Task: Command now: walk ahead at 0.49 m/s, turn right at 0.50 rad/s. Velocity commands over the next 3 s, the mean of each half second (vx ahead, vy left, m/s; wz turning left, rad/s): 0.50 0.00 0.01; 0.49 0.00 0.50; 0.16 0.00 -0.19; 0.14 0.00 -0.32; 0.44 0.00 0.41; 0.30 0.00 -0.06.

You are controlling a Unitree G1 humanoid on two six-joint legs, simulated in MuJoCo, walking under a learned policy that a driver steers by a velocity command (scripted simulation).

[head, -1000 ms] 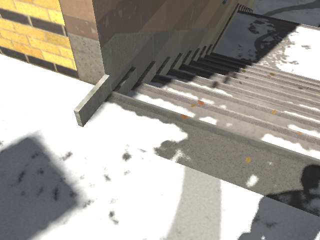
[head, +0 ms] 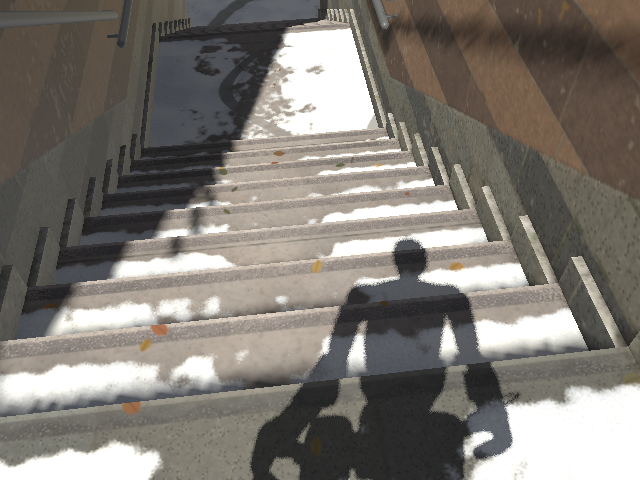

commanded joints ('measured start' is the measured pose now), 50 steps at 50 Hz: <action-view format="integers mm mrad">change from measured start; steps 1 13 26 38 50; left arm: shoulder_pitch -43 -339 -1 132 -68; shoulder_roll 9 51 -24 85 83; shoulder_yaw -10 -15 -10 -20 -13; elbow -75 -191 -42 79 -71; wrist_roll -4 -24 -33 10 -36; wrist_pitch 5 49 -14 -27 -27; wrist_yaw -5 23 105 61 66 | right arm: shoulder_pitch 3 247 101 -158 259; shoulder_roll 3 -115 41 -37 -149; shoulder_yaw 13 -23 -34 -39 -127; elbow -26 108 38 -61 82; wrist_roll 1 -15 -16 -19 21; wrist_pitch -23 -16 13 51 -34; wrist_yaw -17 74 74 105 43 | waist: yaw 17 -36 10 6 -91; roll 72 75 -41 -39 80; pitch -40 42 -17 47 -83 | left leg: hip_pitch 141 275 -370 -342 359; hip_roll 294 298 166 136 295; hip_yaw -251 -137 -141 -78 -454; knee -285 -215 730 379 -3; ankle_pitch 85 299 -95 105 540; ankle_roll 212 204 59 29 324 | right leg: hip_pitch -162 -77 433 469 -241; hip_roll -135 -90 -310 -325 -128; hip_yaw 32 -64 -16 -310 -18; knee -54 -690 -1150 -1095 59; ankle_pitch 32 224 290 609 -233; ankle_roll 5 35 -125 -93 88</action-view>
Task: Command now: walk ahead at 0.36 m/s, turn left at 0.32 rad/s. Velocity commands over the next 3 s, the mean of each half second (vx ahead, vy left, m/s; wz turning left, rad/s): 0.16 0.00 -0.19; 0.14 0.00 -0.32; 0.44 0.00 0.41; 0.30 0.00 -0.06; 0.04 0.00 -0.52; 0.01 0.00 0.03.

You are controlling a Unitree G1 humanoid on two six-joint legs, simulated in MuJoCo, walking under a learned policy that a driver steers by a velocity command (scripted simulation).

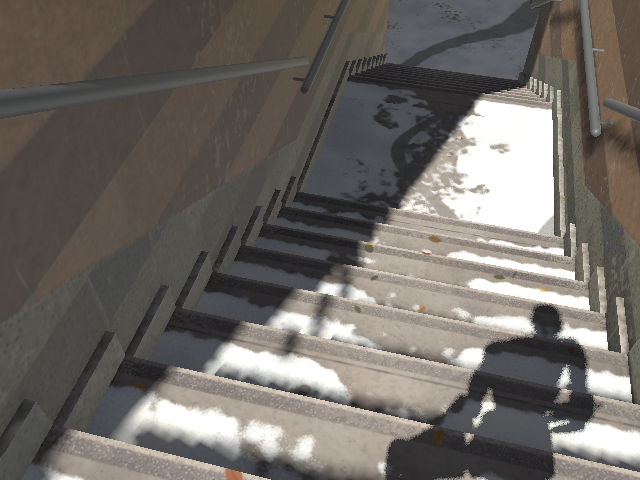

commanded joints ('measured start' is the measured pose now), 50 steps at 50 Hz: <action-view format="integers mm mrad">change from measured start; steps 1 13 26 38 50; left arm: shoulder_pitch -33 64 167 -64 -224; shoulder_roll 58 104 161 192 236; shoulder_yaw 9 56 89 54 37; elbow -96 -79 -152 -262 -321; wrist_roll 0 -20 -52 15 -7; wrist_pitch -3 26 -8 0 27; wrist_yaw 16 -56 30 1 -9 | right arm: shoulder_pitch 197 69 -110 78 429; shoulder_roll -74 -135 -209 -123 -111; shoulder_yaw -26 13 -51 42 45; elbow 53 26 -188 -290 -106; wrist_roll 27 -37 -1 -27 -24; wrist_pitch -6 17 8 91 5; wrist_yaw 3 -1 -66 -12 4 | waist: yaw -16 68 107 -40 -107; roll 43 57 -89 -80 3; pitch -27 -41 -71 -116 -36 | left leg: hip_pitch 264 116 0 -202 198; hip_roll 328 337 276 88 -8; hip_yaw -320 -90 100 -35 164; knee -217 -32 428 701 319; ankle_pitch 786 999 418 47 -112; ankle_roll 270 135 3 -174 -83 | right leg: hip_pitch -369 -209 63 -152 -410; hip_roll -45 -6 77 -51 -54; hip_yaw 77 57 -60 170 189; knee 174 31 -694 -515 -191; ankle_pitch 25 279 616 1014 308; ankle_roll -18 45 -48 -267 -250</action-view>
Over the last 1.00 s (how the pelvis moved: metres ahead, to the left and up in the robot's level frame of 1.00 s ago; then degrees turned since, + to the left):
0.48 0.05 -0.01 21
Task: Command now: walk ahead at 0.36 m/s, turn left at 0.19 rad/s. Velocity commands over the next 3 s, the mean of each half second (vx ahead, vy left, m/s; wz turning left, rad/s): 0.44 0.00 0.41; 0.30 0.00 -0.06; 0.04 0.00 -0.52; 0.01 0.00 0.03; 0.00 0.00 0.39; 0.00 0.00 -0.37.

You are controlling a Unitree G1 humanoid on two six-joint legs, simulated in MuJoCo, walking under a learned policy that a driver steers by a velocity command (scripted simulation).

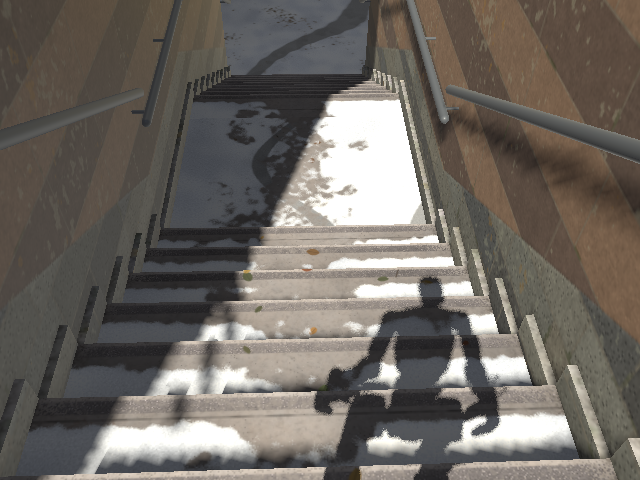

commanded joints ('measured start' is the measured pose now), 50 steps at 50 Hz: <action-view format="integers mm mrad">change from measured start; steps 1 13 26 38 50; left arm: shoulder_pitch -225 -252 81 477 271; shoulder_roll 150 -20 -104 -138 -22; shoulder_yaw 44 -44 -18 -44 -3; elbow -169 -141 88 307 76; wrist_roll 14 30 38 42 -24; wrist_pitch -2 41 -56 -33 27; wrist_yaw -10 -59 4 51 -60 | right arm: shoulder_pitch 314 127 42 -400 91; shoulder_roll -205 -126 52 28 -236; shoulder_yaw -68 -2 45 28 -113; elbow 46 58 -15 -35 62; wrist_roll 38 -2 -15 -61 15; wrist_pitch -77 -50 31 35 18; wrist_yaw -10 -9 44 51 32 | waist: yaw -170 -115 -74 142 -88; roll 290 99 -8 -5 233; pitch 15 155 197 244 -290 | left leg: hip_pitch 378 -483 -628 -668 974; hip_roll -26 -14 157 180 477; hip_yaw -161 -310 -187 -162 -185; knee -349 -269 475 -407 -458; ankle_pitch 311 -311 483 1021 1329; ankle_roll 186 276 107 25 338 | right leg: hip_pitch -335 225 68 404 -626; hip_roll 55 25 -221 -228 -6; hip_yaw -19 -90 174 222 7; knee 354 -258 -668 -239 1169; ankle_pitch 352 777 399 394 -323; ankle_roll -86 95 -217 -201 124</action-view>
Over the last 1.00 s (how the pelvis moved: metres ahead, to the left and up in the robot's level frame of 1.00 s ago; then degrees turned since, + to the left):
0.15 -0.05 -0.05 -18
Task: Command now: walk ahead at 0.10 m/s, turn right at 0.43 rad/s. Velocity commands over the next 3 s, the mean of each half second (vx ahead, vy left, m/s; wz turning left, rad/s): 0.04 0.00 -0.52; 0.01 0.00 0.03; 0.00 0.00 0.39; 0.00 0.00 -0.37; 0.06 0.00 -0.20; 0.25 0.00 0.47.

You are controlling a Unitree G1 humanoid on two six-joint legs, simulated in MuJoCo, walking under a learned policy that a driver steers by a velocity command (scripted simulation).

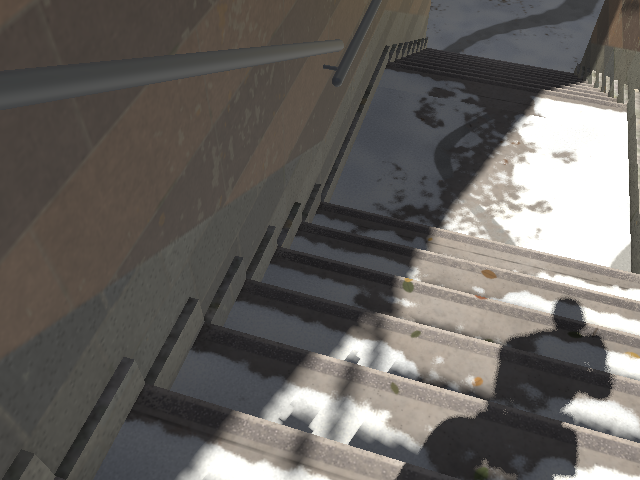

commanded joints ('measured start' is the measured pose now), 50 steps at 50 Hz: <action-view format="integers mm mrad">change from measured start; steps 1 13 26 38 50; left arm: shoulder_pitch -95 -161 -200 -197 -2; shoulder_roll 60 24 128 152 103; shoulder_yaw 7 -29 107 60 30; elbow -192 -321 -317 -156 -53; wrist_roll -42 -14 -60 19 39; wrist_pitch -30 62 47 -71 -130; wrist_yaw -6 -8 1 5 106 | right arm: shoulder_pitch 290 335 295 498 333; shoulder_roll -183 -25 -56 -3 48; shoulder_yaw -47 -10 -75 -17 68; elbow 7 62 56 43 -153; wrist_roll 31 -43 -36 75 19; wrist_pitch -6 -67 -41 20 88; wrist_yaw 16 -143 -189 -48 -45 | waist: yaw -181 -180 -173 -240 -55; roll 43 -47 31 -107 -141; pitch -252 3 -66 58 -21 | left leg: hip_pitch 584 103 44 -664 -965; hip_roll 368 337 341 -173 -45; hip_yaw -226 -81 100 -183 -176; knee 87 -152 -93 1533 1478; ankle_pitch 417 -237 -710 -55 -5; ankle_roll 286 273 71 -18 -50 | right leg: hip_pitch -657 -702 207 -185 295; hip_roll -4 -85 71 -259 -349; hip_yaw -46 14 -208 72 31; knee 307 -226 -1272 -1500 -1463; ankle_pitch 62 837 794 499 619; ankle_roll -16 -53 -214 -199 -325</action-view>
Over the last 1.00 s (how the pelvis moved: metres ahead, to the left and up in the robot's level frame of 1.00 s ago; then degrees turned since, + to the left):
0.36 0.18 -0.28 11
